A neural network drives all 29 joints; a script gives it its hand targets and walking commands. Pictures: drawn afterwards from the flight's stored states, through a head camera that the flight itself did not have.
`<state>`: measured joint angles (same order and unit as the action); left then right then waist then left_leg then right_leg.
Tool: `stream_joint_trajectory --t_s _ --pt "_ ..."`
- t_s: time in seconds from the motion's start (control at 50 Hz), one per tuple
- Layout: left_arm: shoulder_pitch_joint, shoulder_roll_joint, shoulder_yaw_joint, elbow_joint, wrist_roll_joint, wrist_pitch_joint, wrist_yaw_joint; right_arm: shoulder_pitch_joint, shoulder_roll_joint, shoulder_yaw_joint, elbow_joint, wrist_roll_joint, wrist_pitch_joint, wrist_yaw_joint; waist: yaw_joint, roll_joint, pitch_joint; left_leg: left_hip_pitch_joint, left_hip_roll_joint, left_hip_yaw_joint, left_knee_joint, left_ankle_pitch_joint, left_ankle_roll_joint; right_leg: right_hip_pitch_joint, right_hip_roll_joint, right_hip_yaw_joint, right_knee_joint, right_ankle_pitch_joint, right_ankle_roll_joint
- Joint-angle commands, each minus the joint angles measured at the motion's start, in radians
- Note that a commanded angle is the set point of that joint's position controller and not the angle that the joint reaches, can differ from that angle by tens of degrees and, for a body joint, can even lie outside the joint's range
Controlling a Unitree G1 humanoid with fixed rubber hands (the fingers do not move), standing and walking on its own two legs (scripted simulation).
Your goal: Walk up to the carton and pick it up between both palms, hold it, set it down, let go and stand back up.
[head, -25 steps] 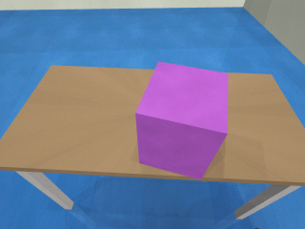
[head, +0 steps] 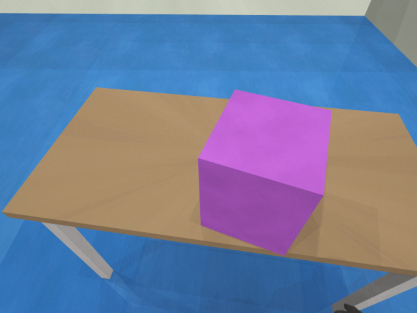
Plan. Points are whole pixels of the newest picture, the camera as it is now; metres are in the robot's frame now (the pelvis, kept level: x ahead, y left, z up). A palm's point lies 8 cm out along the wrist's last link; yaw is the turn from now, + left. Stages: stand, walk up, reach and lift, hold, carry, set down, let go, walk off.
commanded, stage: walk up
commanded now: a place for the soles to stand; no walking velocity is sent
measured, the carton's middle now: (259, 173) +0.39 -0.09 +0.03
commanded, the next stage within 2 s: reach and lift in 0.26 s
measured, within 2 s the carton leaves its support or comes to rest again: neither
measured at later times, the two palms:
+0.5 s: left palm (99, 304) +0.17 +0.25 -0.10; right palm out of the picture +0.12 -0.26 -0.09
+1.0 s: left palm (104, 279) +0.21 +0.23 -0.06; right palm (349, 311) +0.14 -0.22 -0.05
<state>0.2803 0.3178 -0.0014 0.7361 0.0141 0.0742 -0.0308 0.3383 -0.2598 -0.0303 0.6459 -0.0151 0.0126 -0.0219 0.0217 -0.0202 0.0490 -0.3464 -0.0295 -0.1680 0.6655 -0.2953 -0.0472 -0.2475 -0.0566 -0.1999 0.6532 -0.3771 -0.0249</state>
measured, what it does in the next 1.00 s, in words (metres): stands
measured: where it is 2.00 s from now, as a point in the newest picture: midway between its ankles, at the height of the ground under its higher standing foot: outside the picture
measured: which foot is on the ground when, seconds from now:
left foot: down 0.00-1.00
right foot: down 0.00-1.00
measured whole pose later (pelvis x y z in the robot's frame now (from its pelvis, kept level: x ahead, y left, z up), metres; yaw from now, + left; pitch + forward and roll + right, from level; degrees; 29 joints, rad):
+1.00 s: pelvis +0.02 +0.02 +0.02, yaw -10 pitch -3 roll +0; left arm 0.22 0.24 0.01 0.48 -0.06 0.16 0.02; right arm 0.15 -0.14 -0.08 0.74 -0.04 -0.24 0.02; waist 0.03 -0.04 0.07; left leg -0.14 0.04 0.06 0.42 -0.23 -0.02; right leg -0.11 -0.01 -0.01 0.41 -0.24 0.01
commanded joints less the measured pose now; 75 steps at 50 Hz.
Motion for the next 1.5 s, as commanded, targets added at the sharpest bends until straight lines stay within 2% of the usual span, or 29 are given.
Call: stream_joint_trajectory --t_s 0.0,0.06,0.14,0.18,0.22,0.24,0.26,0.28,0.3,0.32,0.36,0.4,0.44,0.48,0.52,0.58,0.64,0.7,0.84,0.94,1.1,1.26,1.34,1.48 --pt "0.014 0.144 0.050 -0.101 0.004 -0.027 0.007 0.012 -0.206 -0.067 -0.098 -0.003 -0.030 -0.015 -0.001 0.077 -0.061 -0.053 0.107 -0.149 -0.141 0.149 0.130 0.072 -0.077 0.139 -0.102 0.129 -0.036" --pt "0.031 0.150 0.054 -0.100 0.007 -0.029 0.009 0.001 -0.193 -0.062 -0.094 -0.002 -0.025 -0.015 0.002 0.072 -0.060 -0.069 0.095 -0.132 -0.128 0.139 0.125 0.094 -0.087 0.155 -0.123 0.138 -0.044" --pt "0.021 0.171 0.058 -0.102 0.000 -0.032 0.012 0.006 -0.159 -0.052 -0.094 0.003 -0.020 -0.015 0.000 0.003 -0.051 -0.018 0.023 0.015 -0.001 0.159 0.079 0.036 -0.162 0.166 -0.213 0.129 -0.090" --pt "0.000 0.172 0.057 -0.106 -0.001 -0.028 0.013 0.017 -0.151 -0.051 -0.095 0.004 -0.020 -0.015 -0.008 -0.021 -0.037 0.015 0.021 0.038 0.009 0.149 0.075 -0.013 -0.177 0.151 -0.221 0.112 -0.102" --pt "-0.010 0.167 0.054 -0.110 -0.001 -0.021 0.011 0.022 -0.169 -0.057 -0.095 0.003 -0.023 -0.016 -0.014 -0.010 -0.023 0.023 0.043 0.003 -0.020 0.165 0.085 -0.034 -0.156 0.125 -0.192 0.085 -0.087" --pt "-0.010 0.164 0.051 -0.113 0.001 -0.017 0.010 0.020 -0.183 -0.061 -0.097 0.002 -0.024 -0.016 -0.014 0.015 -0.018 0.008 0.061 -0.039 -0.051 0.189 0.096 -0.025 -0.131 0.113 -0.154 0.093 -0.072" --pt "-0.453 0.187 0.077 -0.361 -0.031 0.127 0.051 -0.485 -0.052 -0.124 0.116 -0.112 -0.162 0.013 -0.054 0.058 -0.078 -0.034 0.080 0.186 -0.023 -0.031 0.030 -0.235 0.019 0.104 -0.021 -0.067 -0.021" --pt "-0.364 0.129 0.070 -0.367 -0.008 0.208 0.082 -0.414 -0.108 -0.159 0.206 -0.104 -0.197 0.050 -0.059 0.077 0.006 -0.113 0.093 0.184 -0.060 -0.147 0.046 -0.188 0.034 0.099 0.003 -0.102 -0.018" --pt "-0.331 0.117 0.079 -0.350 -0.010 0.256 0.080 -0.419 -0.122 -0.142 0.219 -0.091 -0.191 0.068 -0.046 0.006 -0.044 -0.131 0.080 0.193 -0.030 -0.079 0.049 -0.120 0.025 0.099 0.022 -0.055 -0.010" --pt "-0.295 0.107 0.081 -0.361 -0.014 0.279 0.075 -0.386 -0.126 -0.136 0.228 -0.091 -0.197 0.073 -0.050 -0.017 -0.071 -0.110 0.072 0.192 -0.012 -0.029 0.043 -0.109 0.020 0.103 0.018 -0.004 -0.002" --pt "-0.223 0.112 0.097 -0.410 -0.019 0.285 0.072 -0.331 -0.149 -0.128 0.216 -0.080 -0.235 0.069 -0.039 -0.005 -0.172 -0.010 0.055 0.193 -0.017 0.082 0.034 -0.059 0.023 0.107 -0.024 0.148 0.005" --pt "-0.137 0.116 0.132 -0.410 -0.006 0.271 0.067 -0.288 -0.154 -0.108 0.217 -0.061 -0.274 0.061 -0.028 -0.012 -0.224 0.101 0.031 0.203 -0.045 0.214 0.029 0.029 0.035 0.124 -0.084 0.339 0.020" --pt "-0.081 0.106 0.145 -0.386 0.006 0.265 0.060 -0.286 -0.150 -0.082 0.211 -0.033 -0.287 0.048 -0.011 -0.013 -0.201 0.152 0.009 0.212 -0.092 0.243 0.031 0.092 0.049 0.136 -0.137 0.397 0.028" --pt "-0.081 0.105 0.147 -0.358 0.009 0.269 0.055 -0.309 -0.129 -0.069 0.176 -0.027 -0.282 0.035 0.001 -0.007 -0.141 0.144 -0.007 0.227 -0.137 0.207 0.033 0.122 0.048 0.151 -0.180 0.363 0.034" --pt "-0.120 0.106 0.149 -0.332 0.008 0.279 0.054 -0.341 -0.102 -0.065 0.117 -0.042 -0.255 0.026 0.017 -0.021 -0.075 0.125 -0.013 0.246 -0.192 0.099 0.045 0.103 0.046 0.164 -0.228 0.212 0.036" --pt "-0.183 0.090 0.141 -0.332 0.010 0.283 0.060 -0.355 -0.051 -0.054 0.035 -0.045 -0.213 0.026 0.041 0.012 -0.012 0.126 -0.008 0.268 -0.237 0.067 0.047 0.081 0.050 0.170 -0.273 0.089 0.027" --pt "-0.246 0.079 0.129 -0.365 -0.004 0.254 0.062 -0.345 -0.020 -0.056 -0.044 -0.039 -0.192 0.032 0.041 0.029 -0.021 0.146 0.001 0.279 -0.257 0.037 0.048 0.057 0.050 0.178 -0.291 0.033 0.020" --pt "-0.252 0.054 0.107 -0.400 -0.018 0.209 0.067 -0.306 -0.014 -0.067 -0.057 -0.026 -0.196 0.039 0.022 0.055 -0.063 0.202 0.013 0.274 -0.264 0.076 0.036 0.046 0.057 0.176 -0.293 0.084 0.015" --pt "-0.191 0.025 0.058 -0.425 -0.063 0.089 0.070 -0.270 -0.043 -0.107 -0.052 -0.025 -0.269 0.038 -0.005 0.042 -0.133 0.314 0.026 0.251 -0.265 0.228 0.011 0.040 0.088 0.159 -0.309 0.222 0.014" --pt "-0.134 0.007 0.040 -0.405 -0.079 0.024 0.055 -0.252 -0.049 -0.109 -0.039 -0.012 -0.320 0.026 -0.005 0.016 -0.142 0.369 0.024 0.240 -0.272 0.355 -0.003 0.075 0.100 0.159 -0.340 0.326 0.012" --pt "-0.098 -0.010 0.020 -0.407 -0.078 -0.059 0.045 -0.230 -0.026 -0.094 -0.049 0.023 -0.354 0.018 0.006 0.029 -0.110 0.398 0.027 0.228 -0.294 0.418 -0.013 0.110 0.101 0.168 -0.378 0.340 -0.001" --pt "-0.069 0.001 0.019 -0.445 -0.077 -0.143 0.026 -0.176 0.012 -0.063 -0.116 0.073 -0.387 -0.003 0.013 0.053 -0.101 0.395 0.020 0.230 -0.302 0.439 -0.015 0.156 0.085 0.193 -0.384 0.407 0.003" --pt "-0.055 0.014 0.015 -0.460 -0.093 -0.190 0.010 -0.142 0.033 -0.049 -0.154 0.090 -0.401 -0.017 0.006 0.044 -0.094 0.398 0.018 0.227 -0.305 0.416 -0.012 0.161 0.074 0.205 -0.385 0.429 0.011" --pt "-0.042 0.042 -0.009 -0.476 -0.142 -0.247 -0.016 -0.106 0.074 -0.048 -0.237 0.090 -0.402 -0.047 0.005 0.028 -0.054 0.368 0.022 0.227 -0.322 0.317 -0.002 0.143 0.062 0.216 -0.391 0.351 0.010"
